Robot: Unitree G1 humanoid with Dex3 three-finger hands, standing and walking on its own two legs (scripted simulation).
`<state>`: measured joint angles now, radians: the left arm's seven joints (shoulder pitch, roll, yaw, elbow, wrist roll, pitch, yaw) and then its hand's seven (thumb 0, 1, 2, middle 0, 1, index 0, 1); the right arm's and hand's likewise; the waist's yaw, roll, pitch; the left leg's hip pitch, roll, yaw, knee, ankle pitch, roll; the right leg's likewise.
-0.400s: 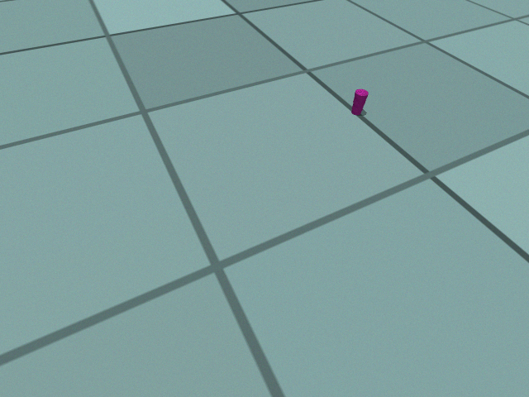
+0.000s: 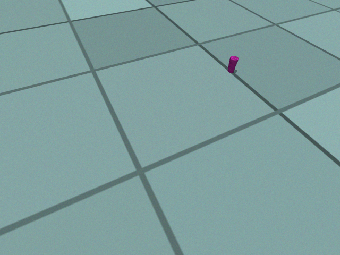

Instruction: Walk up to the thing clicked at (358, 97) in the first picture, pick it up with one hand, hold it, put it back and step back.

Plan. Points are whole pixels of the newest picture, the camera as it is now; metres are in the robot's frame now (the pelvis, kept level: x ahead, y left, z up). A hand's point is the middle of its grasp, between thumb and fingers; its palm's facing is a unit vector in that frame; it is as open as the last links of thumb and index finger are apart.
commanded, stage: stand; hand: left
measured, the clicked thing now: (232, 64) +1.91 -0.60 -0.71
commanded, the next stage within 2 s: walk up in 0.72 s
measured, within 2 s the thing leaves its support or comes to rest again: neither
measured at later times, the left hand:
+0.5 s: hand out of the picture +0.08 +0.25 -0.16, palm faces -0.01 -0.94 -0.34, open 7.4 cm
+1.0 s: hand (82, 245) +0.17 +0.23 -0.13, palm faces -0.15 -0.91 -0.38, open 7.4 cm
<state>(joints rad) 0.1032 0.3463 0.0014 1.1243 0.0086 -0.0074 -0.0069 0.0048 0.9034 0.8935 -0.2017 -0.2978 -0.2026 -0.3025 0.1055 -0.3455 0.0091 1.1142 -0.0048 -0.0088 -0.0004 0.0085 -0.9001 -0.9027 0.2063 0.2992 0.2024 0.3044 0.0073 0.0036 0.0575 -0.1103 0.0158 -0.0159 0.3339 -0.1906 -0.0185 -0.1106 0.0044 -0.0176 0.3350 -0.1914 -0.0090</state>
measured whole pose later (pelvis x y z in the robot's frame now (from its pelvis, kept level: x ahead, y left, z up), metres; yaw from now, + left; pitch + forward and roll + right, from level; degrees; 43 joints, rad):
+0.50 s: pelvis +0.00 +0.00 +0.00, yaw +0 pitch -2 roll +0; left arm 0.10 0.35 0.01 1.13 0.01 -0.01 -0.01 0.00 0.90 0.89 -0.20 -0.30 -0.20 -0.30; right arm 0.11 -0.35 0.01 1.11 0.00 -0.01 0.00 0.01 -0.90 -0.90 0.21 0.30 0.20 0.30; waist 0.01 0.00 0.05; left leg -0.09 0.02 -0.02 0.32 -0.19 -0.02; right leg -0.09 0.01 -0.02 0.32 -0.19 -0.01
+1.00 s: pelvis +0.05 -0.06 -0.02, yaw -9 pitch -2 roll +2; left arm 0.20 0.46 0.11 1.00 0.03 0.01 -0.15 0.01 0.90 0.89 -0.20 -0.30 -0.20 -0.30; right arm 0.25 -0.46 -0.10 1.00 -0.06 -0.07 0.04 0.01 -0.89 -0.90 0.21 0.30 0.21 0.31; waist 0.00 0.00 0.01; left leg 0.00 0.11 0.13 0.39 -0.35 -0.04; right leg -0.45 -0.13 0.00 0.72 -0.32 0.00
